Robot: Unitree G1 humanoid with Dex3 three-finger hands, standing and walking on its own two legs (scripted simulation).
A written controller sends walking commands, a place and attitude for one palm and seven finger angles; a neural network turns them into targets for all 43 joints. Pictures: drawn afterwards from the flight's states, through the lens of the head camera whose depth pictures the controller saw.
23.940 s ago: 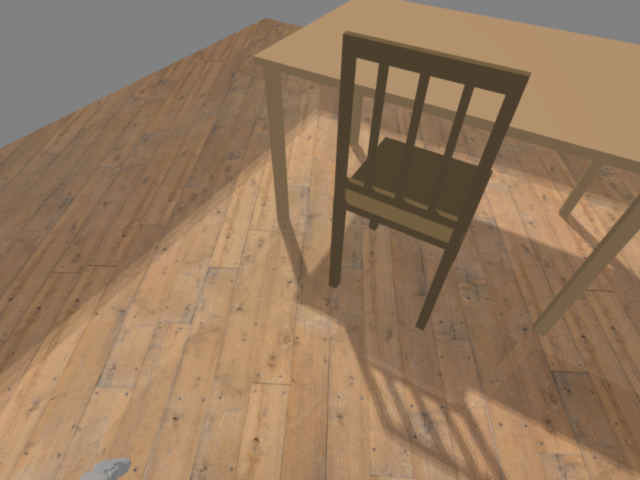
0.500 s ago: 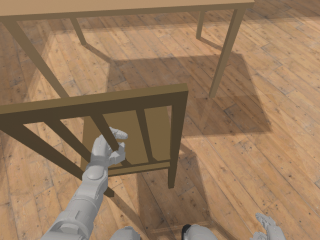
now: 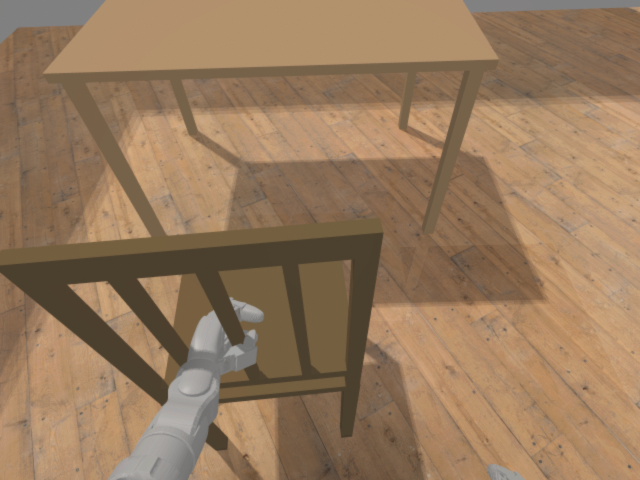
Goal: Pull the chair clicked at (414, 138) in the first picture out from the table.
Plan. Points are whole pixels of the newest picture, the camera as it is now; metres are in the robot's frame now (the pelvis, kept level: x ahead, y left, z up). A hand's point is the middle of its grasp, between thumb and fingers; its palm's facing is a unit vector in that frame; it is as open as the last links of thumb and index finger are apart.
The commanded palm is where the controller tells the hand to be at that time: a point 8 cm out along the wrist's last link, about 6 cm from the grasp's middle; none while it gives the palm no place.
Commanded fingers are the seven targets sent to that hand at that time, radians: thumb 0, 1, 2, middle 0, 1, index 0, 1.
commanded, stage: stop walking, hand still on the chair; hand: left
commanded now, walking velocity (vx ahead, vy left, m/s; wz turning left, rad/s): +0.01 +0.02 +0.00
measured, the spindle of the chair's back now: (235, 333) +0.32 +0.14 -0.05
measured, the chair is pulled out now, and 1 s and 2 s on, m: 0.57 0.57 0.57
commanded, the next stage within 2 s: open the thumb and straighten the fingers in 0.96 s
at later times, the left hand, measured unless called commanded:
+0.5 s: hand (249, 351) +0.30 +0.12 -0.06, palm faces -0.08 -0.98 -0.16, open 5.1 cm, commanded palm +0.28 +0.17 -0.05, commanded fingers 0.00 0.90 0.90 -0.50 -1.45 -0.50 -1.45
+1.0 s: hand (250, 350) +0.30 +0.12 -0.06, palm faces -0.03 -0.99 -0.17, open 5.1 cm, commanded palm +0.28 +0.17 -0.05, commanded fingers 0.00 0.90 0.90 -0.50 -1.45 -0.50 -1.45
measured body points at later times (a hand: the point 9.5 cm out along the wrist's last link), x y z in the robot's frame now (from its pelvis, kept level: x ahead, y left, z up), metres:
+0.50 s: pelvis +0.01 +0.02 +0.01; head +0.03 +0.01 +0.45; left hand +0.30 +0.17 -0.05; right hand +0.12 -0.22 -0.12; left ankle +0.02 +0.15 -0.73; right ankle +0.03 -0.12 -0.73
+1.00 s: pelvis +0.01 +0.00 +0.01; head +0.03 +0.00 +0.45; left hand +0.30 +0.17 -0.05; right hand +0.12 -0.26 -0.11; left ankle +0.02 +0.15 -0.73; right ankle +0.03 -0.12 -0.73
